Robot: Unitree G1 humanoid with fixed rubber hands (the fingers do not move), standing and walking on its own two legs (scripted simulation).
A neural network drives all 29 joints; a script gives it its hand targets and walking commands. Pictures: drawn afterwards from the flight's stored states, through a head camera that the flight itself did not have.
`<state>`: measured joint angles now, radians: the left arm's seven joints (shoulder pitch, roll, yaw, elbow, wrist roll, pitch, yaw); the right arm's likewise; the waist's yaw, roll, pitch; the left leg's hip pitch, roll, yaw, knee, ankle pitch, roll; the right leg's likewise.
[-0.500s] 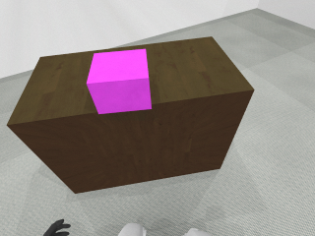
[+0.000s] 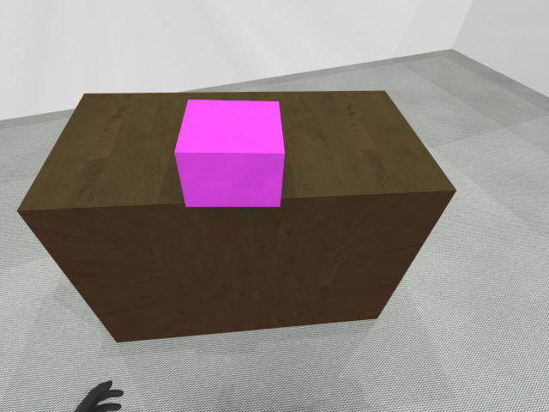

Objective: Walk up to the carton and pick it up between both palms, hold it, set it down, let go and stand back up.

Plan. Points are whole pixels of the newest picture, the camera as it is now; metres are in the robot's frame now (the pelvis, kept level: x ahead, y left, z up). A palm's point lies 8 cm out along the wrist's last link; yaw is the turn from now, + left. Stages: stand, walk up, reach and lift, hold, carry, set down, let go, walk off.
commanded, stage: walk up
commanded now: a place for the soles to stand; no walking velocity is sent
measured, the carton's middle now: (233, 152) +0.65 +0.13 +0.02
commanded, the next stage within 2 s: none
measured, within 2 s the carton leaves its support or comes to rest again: neither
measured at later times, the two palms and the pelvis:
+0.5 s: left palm (118, 397) +0.18 +0.26 -0.08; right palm out of the picture +0.11 -0.41 -0.09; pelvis +0.08 -0.06 -0.01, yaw +1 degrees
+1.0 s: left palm (103, 382) +0.20 +0.29 -0.09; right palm out of the picture +0.15 -0.38 -0.08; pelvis +0.11 -0.04 +0.00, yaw +4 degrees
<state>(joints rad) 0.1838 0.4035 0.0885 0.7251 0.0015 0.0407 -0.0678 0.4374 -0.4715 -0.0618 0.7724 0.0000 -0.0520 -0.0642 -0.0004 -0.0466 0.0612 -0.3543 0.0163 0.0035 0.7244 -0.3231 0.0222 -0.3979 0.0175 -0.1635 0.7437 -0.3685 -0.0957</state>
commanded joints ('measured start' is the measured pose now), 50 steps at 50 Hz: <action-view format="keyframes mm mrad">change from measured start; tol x16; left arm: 1 -32 261 83 -53 43 0 -13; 14 -48 204 81 -93 30 -52 5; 19 209 252 97 3 43 -103 48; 50 11 204 52 -48 4 -6 57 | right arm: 1 -18 -320 -88 -34 -38 -42 -26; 17 -10 -276 -58 -65 -21 -52 2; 20 46 -73 9 -51 -1 -35 -3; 50 -5 -287 -66 -45 -37 -20 -4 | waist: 1 27 113 174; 17 42 186 -32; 20 69 -194 -58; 24 21 41 106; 45 1 -72 -45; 49 -7 291 -15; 50 -17 178 -20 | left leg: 1 -129 305 -709 -562 -686 223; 13 189 216 -507 -250 -122 241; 18 -183 141 -251 57 296 148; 20 -453 -72 -86 431 -201 21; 22 -405 -17 -121 506 -156 14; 29 -246 -10 -91 415 81 -15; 39 -264 17 -39 179 -57 1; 46 65 -4 45 -131 136 46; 49 51 267 -567 -330 246 216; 50 -122 328 -710 -418 -153 290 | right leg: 1 -319 -72 256 426 -77 97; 14 -274 -79 241 102 -212 78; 18 269 -48 182 -200 88 46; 20 354 -420 678 -449 -41 46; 22 235 -439 729 -548 -372 4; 25 133 -290 375 -488 33 153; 32 319 -224 202 -363 621 112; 41 347 -316 236 -266 719 -13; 46 171 -257 148 -89 488 -35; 50 -12 -17 205 333 -352 81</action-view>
